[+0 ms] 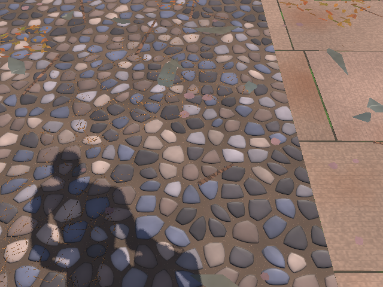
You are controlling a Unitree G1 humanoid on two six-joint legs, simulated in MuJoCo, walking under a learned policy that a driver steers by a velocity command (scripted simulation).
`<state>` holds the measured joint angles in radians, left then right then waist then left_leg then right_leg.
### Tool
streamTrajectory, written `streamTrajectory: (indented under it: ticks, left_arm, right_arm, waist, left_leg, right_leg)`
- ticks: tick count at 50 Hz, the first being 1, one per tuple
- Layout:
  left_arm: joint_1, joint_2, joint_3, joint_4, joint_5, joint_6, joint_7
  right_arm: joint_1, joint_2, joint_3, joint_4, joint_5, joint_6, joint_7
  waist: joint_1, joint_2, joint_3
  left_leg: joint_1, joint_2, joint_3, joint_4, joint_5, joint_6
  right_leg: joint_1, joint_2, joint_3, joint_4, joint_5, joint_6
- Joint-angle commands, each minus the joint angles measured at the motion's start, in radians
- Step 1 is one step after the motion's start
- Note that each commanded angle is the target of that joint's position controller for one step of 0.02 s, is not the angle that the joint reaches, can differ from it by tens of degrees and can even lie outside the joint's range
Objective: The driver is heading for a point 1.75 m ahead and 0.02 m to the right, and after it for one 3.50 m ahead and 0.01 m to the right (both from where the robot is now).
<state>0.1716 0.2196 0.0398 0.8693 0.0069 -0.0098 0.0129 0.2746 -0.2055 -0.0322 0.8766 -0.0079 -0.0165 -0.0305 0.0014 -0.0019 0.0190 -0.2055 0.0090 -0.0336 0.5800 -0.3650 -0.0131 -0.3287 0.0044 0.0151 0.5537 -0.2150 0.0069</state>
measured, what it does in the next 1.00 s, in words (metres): stands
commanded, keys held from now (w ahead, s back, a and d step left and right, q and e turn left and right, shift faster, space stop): no key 1.00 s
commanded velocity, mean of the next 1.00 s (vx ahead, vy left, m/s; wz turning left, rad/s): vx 0.00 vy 0.00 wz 0.00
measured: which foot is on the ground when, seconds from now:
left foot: down 0.00-1.00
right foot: down 0.00-1.00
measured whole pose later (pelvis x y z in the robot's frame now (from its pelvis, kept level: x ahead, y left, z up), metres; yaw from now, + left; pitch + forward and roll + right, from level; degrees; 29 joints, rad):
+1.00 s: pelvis +0.01 +0.01 +0.01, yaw -1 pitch -1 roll +0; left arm 0.19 0.19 0.03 1.13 0.00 0.02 0.04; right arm 0.33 -0.17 -0.01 1.09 0.00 -0.02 -0.04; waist 0.01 -0.01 0.04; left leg -0.13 -0.01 0.00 0.49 -0.33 0.00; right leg -0.28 -0.01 0.05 0.50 -0.19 0.02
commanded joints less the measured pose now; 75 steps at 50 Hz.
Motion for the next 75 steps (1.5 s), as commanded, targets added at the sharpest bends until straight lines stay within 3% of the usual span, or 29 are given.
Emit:
streamTrajectory:
  ticks: [1,14,33,75]
  left_arm:
    - [-0.02,0.089,0.022,-0.029,-0.003,-0.006,0.007]
    - [-0.03,0.095,0.029,0.088,-0.009,0.017,0.026]
    - [-0.009,0.08,0.019,0.202,-0.008,0.024,0.032]
    - [0.078,0.054,-0.005,0.24,-0.012,0.022,0.037]
  right_arm:
    - [0.039,-0.114,-0.026,-0.026,0.003,-0.009,-0.005]
    - [0.04,-0.091,-0.02,0.059,0.004,-0.006,-0.005]
    - [0.09,-0.065,-0.001,0.164,0.003,-0.008,-0.008]
    - [0.193,-0.031,0.018,0.213,0.008,-0.009,-0.008]
  waist:
    - [-0.004,0.006,-0.039]
    - [0.001,0.01,-0.015]
    - [0.005,0.007,0.031]
    - [0.0,0.005,0.048]
  left_leg:
    - [-0.09,0.036,-0.036,-0.121,0.203,0.03]
    - [-0.063,0.022,-0.012,-0.155,0.231,0.029]
    - [-0.077,0.012,0.004,-0.209,0.128,0.029]
    - [-0.079,0.005,0.022,-0.211,0.139,0.029]
  right_leg:
    - [0.141,-0.037,0.039,-0.039,0.229,-0.04]
    - [0.17,-0.038,0.039,-0.057,0.226,-0.031]
    - [0.162,-0.028,0.033,-0.103,0.132,-0.02]
    - [0.145,-0.022,0.033,-0.102,0.145,-0.021]
Velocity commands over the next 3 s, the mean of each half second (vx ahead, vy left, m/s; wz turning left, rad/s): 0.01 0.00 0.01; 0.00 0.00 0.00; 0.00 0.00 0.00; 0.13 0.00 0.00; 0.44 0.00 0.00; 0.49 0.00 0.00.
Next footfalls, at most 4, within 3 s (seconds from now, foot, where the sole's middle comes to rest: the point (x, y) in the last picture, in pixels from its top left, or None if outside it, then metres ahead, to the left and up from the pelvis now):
2.44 left None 0.48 0.11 -0.77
3.00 right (231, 215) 0.80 -0.13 -0.77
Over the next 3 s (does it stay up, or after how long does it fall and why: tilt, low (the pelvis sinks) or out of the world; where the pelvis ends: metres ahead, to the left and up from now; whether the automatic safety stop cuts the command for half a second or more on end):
stays up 0.62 -0.01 -0.01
